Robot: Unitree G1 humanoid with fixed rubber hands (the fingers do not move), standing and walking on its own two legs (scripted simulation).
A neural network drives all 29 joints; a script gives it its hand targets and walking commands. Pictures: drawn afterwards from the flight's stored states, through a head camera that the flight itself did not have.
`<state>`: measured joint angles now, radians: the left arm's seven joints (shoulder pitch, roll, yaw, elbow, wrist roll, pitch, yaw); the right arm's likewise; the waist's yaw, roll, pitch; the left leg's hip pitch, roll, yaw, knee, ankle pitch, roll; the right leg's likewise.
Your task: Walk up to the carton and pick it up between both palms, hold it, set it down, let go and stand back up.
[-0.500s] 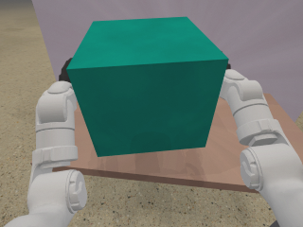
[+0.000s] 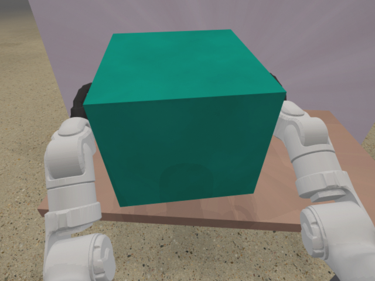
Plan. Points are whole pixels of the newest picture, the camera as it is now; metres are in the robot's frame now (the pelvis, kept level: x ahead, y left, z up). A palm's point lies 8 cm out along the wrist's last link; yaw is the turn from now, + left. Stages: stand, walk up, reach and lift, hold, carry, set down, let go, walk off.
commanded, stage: hold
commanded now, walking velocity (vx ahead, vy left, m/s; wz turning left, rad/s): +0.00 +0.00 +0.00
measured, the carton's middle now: (180, 110) +0.43 +0.01 +0.22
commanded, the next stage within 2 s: none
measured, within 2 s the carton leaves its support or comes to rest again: neither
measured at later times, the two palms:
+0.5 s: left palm (82, 110) +0.37 +0.20 +0.25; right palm (270, 92) +0.39 -0.18 +0.27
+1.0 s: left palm (81, 123) +0.34 +0.20 +0.24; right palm (273, 107) +0.37 -0.18 +0.25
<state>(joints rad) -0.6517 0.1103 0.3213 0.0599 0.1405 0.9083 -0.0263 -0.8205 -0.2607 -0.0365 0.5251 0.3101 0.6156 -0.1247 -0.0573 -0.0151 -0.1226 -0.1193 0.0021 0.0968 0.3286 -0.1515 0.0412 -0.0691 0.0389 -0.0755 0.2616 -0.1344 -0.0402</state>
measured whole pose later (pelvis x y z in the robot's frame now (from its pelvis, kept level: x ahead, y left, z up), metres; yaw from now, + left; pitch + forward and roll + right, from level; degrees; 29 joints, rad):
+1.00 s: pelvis +0.00 +0.00 +0.00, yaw +0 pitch -4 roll -1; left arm -0.64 0.11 0.32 0.03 0.14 0.91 -0.03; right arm -0.81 -0.26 -0.03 0.49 0.32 0.62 -0.13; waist -0.06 -0.02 -0.12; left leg -0.12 0.00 0.09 0.34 -0.16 0.04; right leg -0.06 0.04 -0.08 0.26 -0.14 -0.04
